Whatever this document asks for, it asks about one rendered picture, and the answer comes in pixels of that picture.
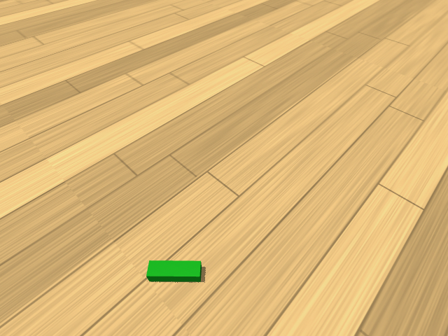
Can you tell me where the carton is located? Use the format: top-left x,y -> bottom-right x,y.
146,260 -> 202,282

